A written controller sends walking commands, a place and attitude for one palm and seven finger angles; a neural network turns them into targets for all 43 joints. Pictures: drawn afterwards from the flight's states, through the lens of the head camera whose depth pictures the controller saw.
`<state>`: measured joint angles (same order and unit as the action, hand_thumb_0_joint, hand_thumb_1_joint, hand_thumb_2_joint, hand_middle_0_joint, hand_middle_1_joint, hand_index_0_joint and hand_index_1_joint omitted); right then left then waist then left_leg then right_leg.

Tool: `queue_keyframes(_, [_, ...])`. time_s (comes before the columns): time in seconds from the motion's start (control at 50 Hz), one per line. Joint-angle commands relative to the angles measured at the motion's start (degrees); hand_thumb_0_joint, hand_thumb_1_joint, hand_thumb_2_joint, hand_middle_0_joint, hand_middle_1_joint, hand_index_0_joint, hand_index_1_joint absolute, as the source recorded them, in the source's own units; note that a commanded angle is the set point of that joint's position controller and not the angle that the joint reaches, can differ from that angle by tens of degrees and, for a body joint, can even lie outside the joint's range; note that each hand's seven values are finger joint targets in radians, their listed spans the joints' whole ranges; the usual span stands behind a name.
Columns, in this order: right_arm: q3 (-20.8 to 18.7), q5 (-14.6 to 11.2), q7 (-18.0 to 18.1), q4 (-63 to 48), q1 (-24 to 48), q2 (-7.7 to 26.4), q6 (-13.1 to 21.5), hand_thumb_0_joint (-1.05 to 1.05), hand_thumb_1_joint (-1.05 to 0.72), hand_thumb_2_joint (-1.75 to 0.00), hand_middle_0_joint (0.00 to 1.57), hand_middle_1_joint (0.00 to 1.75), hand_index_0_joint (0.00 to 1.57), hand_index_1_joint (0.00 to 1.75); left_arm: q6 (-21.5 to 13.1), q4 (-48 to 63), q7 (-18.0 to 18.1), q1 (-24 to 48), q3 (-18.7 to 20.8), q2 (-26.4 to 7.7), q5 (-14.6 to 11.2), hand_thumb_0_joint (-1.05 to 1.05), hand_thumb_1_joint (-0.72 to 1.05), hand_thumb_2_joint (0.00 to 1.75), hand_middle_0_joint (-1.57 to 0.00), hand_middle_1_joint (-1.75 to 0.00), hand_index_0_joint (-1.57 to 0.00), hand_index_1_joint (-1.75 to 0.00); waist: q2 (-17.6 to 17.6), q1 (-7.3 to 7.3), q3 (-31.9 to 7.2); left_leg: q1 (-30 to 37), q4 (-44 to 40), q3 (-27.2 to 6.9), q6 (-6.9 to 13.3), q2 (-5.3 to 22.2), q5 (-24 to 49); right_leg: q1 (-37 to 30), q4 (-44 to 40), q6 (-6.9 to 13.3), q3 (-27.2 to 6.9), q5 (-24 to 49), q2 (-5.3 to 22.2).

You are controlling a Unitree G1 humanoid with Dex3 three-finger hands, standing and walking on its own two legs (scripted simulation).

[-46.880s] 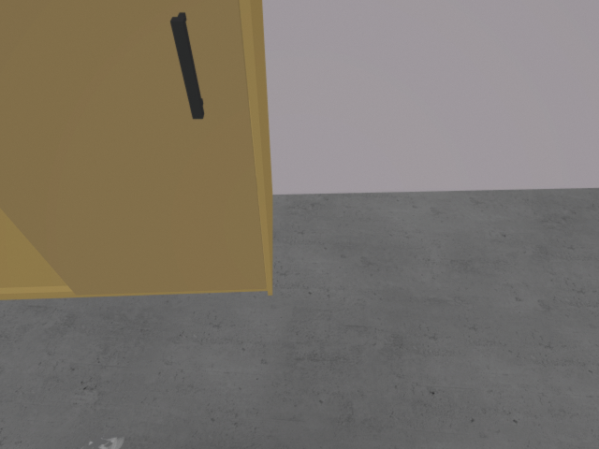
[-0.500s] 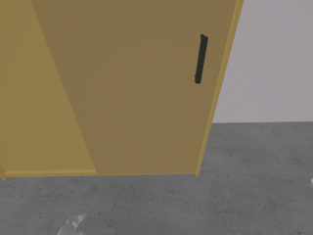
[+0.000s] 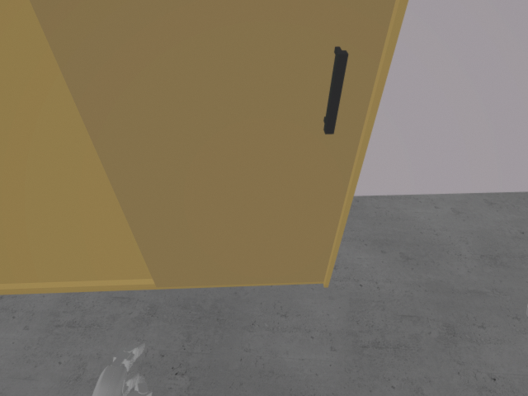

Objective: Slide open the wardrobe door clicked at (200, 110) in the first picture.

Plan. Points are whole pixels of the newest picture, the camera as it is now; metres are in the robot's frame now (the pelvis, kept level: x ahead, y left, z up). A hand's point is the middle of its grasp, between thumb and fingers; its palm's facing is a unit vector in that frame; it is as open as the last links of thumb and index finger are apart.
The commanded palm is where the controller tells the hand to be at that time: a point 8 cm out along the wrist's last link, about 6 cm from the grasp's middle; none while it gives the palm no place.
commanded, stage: stop stepping back and stand still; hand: right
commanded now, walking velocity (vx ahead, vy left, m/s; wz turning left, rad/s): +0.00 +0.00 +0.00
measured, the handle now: (333, 91) +0.72 -0.11 +0.15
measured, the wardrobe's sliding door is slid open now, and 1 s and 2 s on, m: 0.00 0.00 0.00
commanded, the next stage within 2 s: let the arm hang, fingers relaxed in 0.86 s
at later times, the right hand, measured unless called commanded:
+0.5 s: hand out of the picture +0.21 -0.28 +0.16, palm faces +0.42 +0.80 -0.44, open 7.4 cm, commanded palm +0.15 -0.32 +0.18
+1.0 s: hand out of the picture +0.20 -0.29 +0.13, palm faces +0.36 +0.80 -0.47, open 7.4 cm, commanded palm none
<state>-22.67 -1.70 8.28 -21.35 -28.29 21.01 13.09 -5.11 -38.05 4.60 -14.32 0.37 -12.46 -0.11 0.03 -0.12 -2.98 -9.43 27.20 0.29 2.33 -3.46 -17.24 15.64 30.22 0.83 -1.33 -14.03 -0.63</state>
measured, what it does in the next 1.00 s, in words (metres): stands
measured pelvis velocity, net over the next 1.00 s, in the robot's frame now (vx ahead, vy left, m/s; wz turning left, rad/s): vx -0.01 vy -0.02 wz -0.02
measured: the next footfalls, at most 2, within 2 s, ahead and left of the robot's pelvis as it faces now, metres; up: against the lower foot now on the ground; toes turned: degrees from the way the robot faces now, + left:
none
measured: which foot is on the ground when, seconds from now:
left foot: down 0.00-1.00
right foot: down 0.00-1.00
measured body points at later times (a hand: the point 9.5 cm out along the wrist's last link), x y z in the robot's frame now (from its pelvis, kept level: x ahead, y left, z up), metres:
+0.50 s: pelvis +0.01 -0.02 +0.00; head +0.01 -0.02 +0.45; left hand +0.17 +0.22 -0.08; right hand +0.18 -0.32 +0.18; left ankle -0.03 +0.09 -0.74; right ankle +0.02 -0.11 -0.74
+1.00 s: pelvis -0.01 -0.02 +0.00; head +0.00 -0.02 +0.45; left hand +0.16 +0.22 -0.09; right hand +0.17 -0.33 +0.16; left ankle -0.03 +0.09 -0.74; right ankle +0.02 -0.11 -0.74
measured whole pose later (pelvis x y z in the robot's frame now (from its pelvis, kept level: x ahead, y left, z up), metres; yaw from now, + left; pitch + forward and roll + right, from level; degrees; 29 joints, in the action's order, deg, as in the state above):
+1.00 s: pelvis -0.01 -0.02 +0.00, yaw -1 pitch +1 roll +1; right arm -18.8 -0.8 5.9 -15.5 -26.7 22.8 12.7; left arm -6.1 -38.0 2.6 -12.2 0.2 -13.7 -0.6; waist -2.2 0.3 -1.6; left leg -10.8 24.5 0.6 0.7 -1.9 -14.8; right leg 17.7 28.2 2.4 -1.5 -11.6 -2.1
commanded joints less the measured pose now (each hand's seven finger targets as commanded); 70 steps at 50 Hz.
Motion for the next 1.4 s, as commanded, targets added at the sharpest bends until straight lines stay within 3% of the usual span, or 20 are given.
queue_keyframes(0.0, [-7.95, -0.47, 0.86, -14.38, 3.92, 12.87, 3.89, 0.0, -0.9, -0.9, 0.2, 0.3, 0.2, 0.3, -3.9, 10.15, 0.48, 6.99, 2.01, -6.26, -0.07, 0.0, 0.9, 0.9, -0.2, -0.3, -0.2, -0.3, -5.29, 0.01, -2.85, 1.7, -2.28, -4.67, -1.94, 4.67, 14.94, -2.85, -8.03, 2.23, -7.73, 16.89, 6.65])
queue_keyframes(0.12, [-8.26, -1.19, 0.76, -14.95, -2.1, 11.95, 3.57, 0.0, -0.9, -0.9, 0.2, 0.3, 0.2, 0.3, -2.73, 11.33, -0.1, 6.36, 2.08, -5.9, -0.46, 0.0, 0.9, 0.9, -0.2, -0.3, -0.2, -0.3, -3.91, -0.4, -6.91, 5.82, -2.34, -6.29, -0.76, 6.82, 25.47, -3.61, -3.98, 0.84, -4.37, 23.08, 5.44])
queue_keyframes(0.2, [-9.85, -1.56, 0.89, -15.05, -2.6, 13.53, 3.36, 0.0, -0.9, -0.9, 0.2, 0.3, 0.2, 0.3, -1.88, 11.83, 0.22, 6.57, 1.91, -6.02, -0.38, 0.0, 0.9, 0.9, -0.2, -0.3, -0.2, -0.3, -4.84, -0.38, -6.65, 5.06, -2.15, -5.72, -0.82, 6.71, 25.59, -3.96, -4.47, 0.53, -4.67, 24.24, 5.6])
queue_keyframes(0.34, [-7.54, -1.53, 0.67, -14.53, -0.19, 11.78, 3.04, 0.0, -0.9, -0.9, 0.2, 0.3, 0.2, 0.3, -1.44, 12.16, 0.65, 6.85, 1.64, -5.92, -0.4, 0.0, 0.9, 0.9, -0.2, -0.3, -0.2, -0.3, -4.51, -0.38, -4.38, 3.39, -3.47, -5.43, -1.02, 5.93, 19.98, -3.64, -6.54, 0.43, -5.23, 19.69, 5.61])
queue_keyframes(0.46, [-7.1, -1.3, 0.73, -14.6, 0.85, 11.62, 3.22, 0.0, -0.9, -0.9, 0.2, 0.3, 0.2, 0.3, -1.75, 11.96, 0.84, 7.26, 1.6, -5.98, -0.23, 0.0, 0.9, 0.9, -0.2, -0.3, -0.2, -0.3, -5.24, -0.18, -3.04, 2.65, -5.16, -5.24, -1.1, 5.69, 13.88, -2.26, -8.7, 0.63, -5.75, 12.39, 5.33])
queue_keyframes(0.5, [-8.29, -1.29, 0.87, -14.33, 1.12, 12.92, 3.24, 0.0, -0.9, -0.9, 0.2, 0.3, 0.2, 0.3, -1.96, 11.83, 0.96, 7.43, 1.63, -6.2, -0.05, 0.0, 0.9, 0.9, -0.2, -0.3, -0.2, -0.3, -4.8, 0.04, -2.52, 3.2, -5.93, -5.08, -1.21, 5.67, 11.52, -0.77, -9.78, 0.8, -6.47, 9.1, 5.21])
queue_keyframes(0.56, [-7.6, -1.33, 0.79, -13.33, 0.41, 11.87, 3.42, 0.0, -0.9, -0.9, 0.2, 0.3, 0.2, 0.3, -2.06, 11.72, 0.93, 7.51, 1.58, -5.89, -0.07, 0.0, 0.9, 0.9, -0.2, -0.3, -0.2, -0.3, -3.7, -0.08, -1.9, 1.81, -7.31, -6.0, -1.05, 5.92, 9.86, -0.95, -9.69, 1.04, -5.94, 5.91, 4.83])
queue_keyframes(0.66, [-7.15, -1.15, 0.82, -13.32, 1.19, 11.59, 3.78, 0.0, -0.9, -0.9, 0.2, 0.3, 0.2, 0.3, -2.54, 11.4, 0.91, 7.28, 1.64, -6.06, 0.09, 0.0, 0.9, 0.9, -0.2, -0.3, -0.2, -0.3, -5.0, -0.13, -1.27, 1.68, -7.67, -5.11, -1.12, 5.39, 7.99, -0.37, -10.88, 0.86, -6.34, 4.35, 4.55])
queue_keyframes(0.92, [-6.83, -1.2, 0.84, -12.71, 0.93, 11.13, 3.84, 0.0, -0.9, -0.9, 0.2, 0.3, 0.2, 0.3, -2.97, 10.97, 0.84, 7.29, 1.98, -6.08, -0.02, 0.0, 0.9, 0.9, -0.2, -0.3, -0.2, -0.3, -3.02, -0.15, -2.35, 1.49, -8.78, -6.02, -0.89, 6.21, 9.3, -1.58, -8.95, 0.89, -5.49, 6.47, 3.9])
queue_keyframes(0.94, [17.5, 2.93, -7.04, 28.69, 2.65, 1.85, -6.15, 0.0, -0.9, -0.9, 0.2, 0.3, 0.2, 0.3, -5.05, -0.15, -4.4, 9.94, 3.83, -15.93, -1.52, 0.0, 0.9, 0.9, -0.2, -0.3, -0.2, -0.3, -3.48, -1.99, 3.75, -6.18, 0.99, -1.65, 0.73, 10.17, 17.62, 1.45, 1.63, 0.65, -5.9, 20.52, 4.91])
queue_keyframes(0.96, [15.55, 3.18, -8.02, 29.53, 3.09, 1.18, -11.36, 0.0, -0.9, -0.9, 0.2, 0.3, 0.2, 0.3, -1.51, -0.88, -4.7, 5.63, 4.41, -14.28, -0.78, 0.0, 0.9, 0.9, -0.2, -0.3, -0.2, -0.3, -3.85, -1.26, -1.01, -7.1, -0.14, -4.98, 1.1, 9.9, 14.08, -2.64, 0.84, -0.08, -4.9, 21.49, 5.8])
queue_keyframes(0.98, [16.42, 3.28, -8.06, 30.74, 4.76, -0.34, -12.5, 0.0, -0.9, -0.9, 0.2, 0.3, 0.2, 0.3, -0.38, -1.14, -4.56, 4.06, 3.94, -12.91, -0.14, 0.0, 0.9, 0.9, -0.2, -0.3, -0.2, -0.3, -1.66, -1.08, -1.68, -9.07, 1.58, -3.32, 1.15, 8.65, 6.7, -2.23, 0.7, 1.08, -6.25, 18.44, 6.4])
queue_keyframes(1.0, [17.2, 3.62, -8.03, 33.39, 6.37, -0.64, -12.7, 0.0, -0.9, -0.9, 0.2, 0.3, 0.2, 0.3, 0.52, -1.13, -4.44, 3.46, 3.51, -12.35, 0.39, 0.0, 0.9, 0.9, -0.2, -0.3, -0.2, -0.3, 3.17, -0.93, -1.83, -8.88, 3.23, -2.72, 0.88, 7.17, 4.95, -1.46, 0.11, 2.1, -7.87, 19.64, 6.96])
queue_keyframes(1.02, [17.47, 3.49, -8.07, 35.95, 7.67, -0.08, -12.91, 0.0, -0.9, -0.9, 0.2, 0.3, 0.2, 0.3, 1.16, -1.36, -4.32, 3.74, 3.04, -12.93, 0.62, 0.0, 0.9, 0.9, -0.2, -0.3, -0.2, -0.3, 5.62, -0.64, -0.87, -7.99, 3.69, -2.81, 0.64, 6.8, 3.23, 0.81, -0.86, 3.22, -9.58, 18.07, 7.41])
queue_keyframes(1.08, [18.12, 3.66, -8.12, 46.13, 11.63, 2.22, -12.85, 0.0, -0.9, -0.9, 0.2, 0.3, 0.2, 0.3, 2.37, -3.32, -4.3, 4.99, 2.43, -13.23, 1.22, 0.0, 0.9, 0.9, -0.2, -0.3, -0.2, -0.3, 10.07, -0.24, -0.46, -5.13, 0.28, -6.85, 1.59, 8.75, 4.95, 2.83, -0.51, 2.92, -8.95, 14.12, 5.04])
queue_keyframes(1.12, [19.27, 3.36, -7.75, 53.21, 13.61, 1.73, -13.25, 0.0, -0.9, -0.9, 0.2, 0.3, 0.2, 0.3, 3.63, -5.48, -4.26, 3.98, 1.45, -10.96, 1.47, 0.0, 0.9, 0.9, -0.2, -0.3, -0.2, -0.3, 7.78, -0.86, -0.46, -6.02, -2.3, -9.03, 2.88, 10.86, 4.97, 0.46, -0.07, 1.79, -7.37, 11.93, 3.17])
queue_keyframes(1.14, [19.95, 3.21, -7.61, 56.41, 14.38, 0.99, -13.55, 0.0, -0.9, -0.9, 0.2, 0.3, 0.2, 0.3, 4.19, -6.72, -4.2, 3.7, 0.94, -9.8, 1.59, 0.0, 0.9, 0.9, -0.2, -0.3, -0.2, -0.3, 4.62, -1.02, 0.55, -7.21, -3.31, -9.52, 2.95, 10.85, 3.01, -0.81, -1.04, 1.52, -7.12, 10.4, 2.85])
queue_keyframes(1.2, [20.8, 2.89, -7.46, 64.97, 13.56, 0.75, -13.75, 0.0, -0.9, -0.9, 0.2, 0.3, 0.2, 0.3, 4.77, -10.05, -3.87, 2.96, 0.05, -9.01, 1.47, 0.0, 0.9, 0.9, -0.2, -0.3, -0.2, -0.3, -3.46, -0.17, 2.52, -4.56, -4.45, -7.94, 1.12, 8.11, -0.65, 0.65, -6.64, 1.8, -9.31, 6.69, 4.24])
queue_keyframes(1.28, [20.6, 2.52, -7.33, 73.62, 10.31, -2.3, -13.49, 0.0, -0.9, -0.9, 0.2, 0.3, 0.2, 0.3, 4.77, -14.6, -3.06, 0.63, -0.04, -6.6, 1.47, 0.0, 0.9, 0.9, -0.2, -0.3, -0.2, -0.3, -10.65, 0.47, 1.89, -0.37, -5.97, -7.02, 1.31, 7.88, 0.46, 1.34, -10.28, 1.77, -9.26, 0.71, 4.44])
queue_keyframes(1.38, [21.56, 2.31, -7.3, 79.8, 8.22, -4.14, -13.14, 0.0, -0.9, -0.9, 0.2, 0.3, 0.2, 0.3, 4.8, -18.49, -2.51, -3.47, 0.16, -5.79, 1.01, 0.0, 0.9, 0.9, -0.2, -0.3, -0.2, -0.3, -4.6, 0.16, 2.99, -0.49, -7.85, -6.08, 1.01, 7.71, 1.85, -0.56, -11.61, 2.09, -9.23, 0.35, 5.3])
